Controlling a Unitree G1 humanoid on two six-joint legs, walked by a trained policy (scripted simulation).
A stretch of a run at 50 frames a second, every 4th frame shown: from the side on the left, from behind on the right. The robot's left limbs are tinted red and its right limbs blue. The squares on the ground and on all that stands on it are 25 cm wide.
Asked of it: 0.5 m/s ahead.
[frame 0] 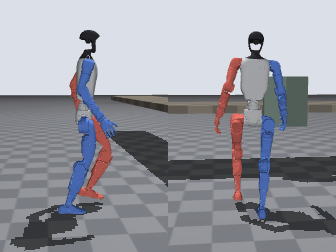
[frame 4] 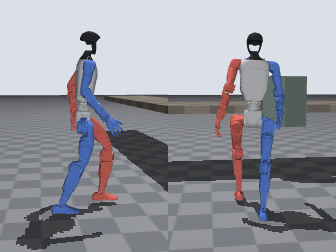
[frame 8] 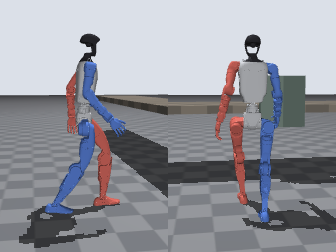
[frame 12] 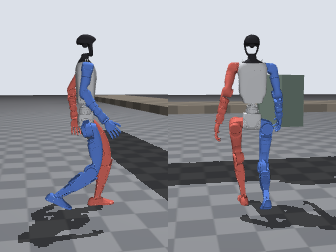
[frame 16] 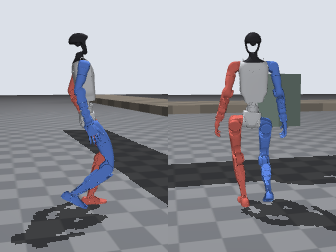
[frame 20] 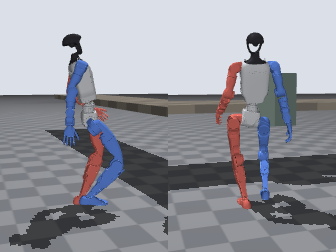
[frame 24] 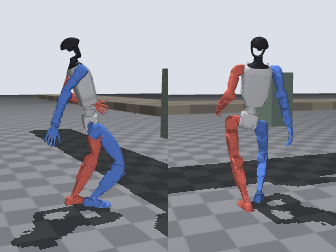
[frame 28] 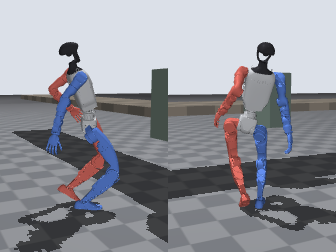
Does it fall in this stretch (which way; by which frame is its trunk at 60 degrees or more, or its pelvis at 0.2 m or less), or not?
no
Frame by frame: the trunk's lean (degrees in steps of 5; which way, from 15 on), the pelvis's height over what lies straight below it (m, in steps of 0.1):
0: 5, 0.8
4: 5, 0.8
8: 5, 0.7
12: 0, 0.7
16: 10, 0.7
20: 15 backward, 0.7
24: 20 backward, 0.7
28: 25 backward and to its right, 0.7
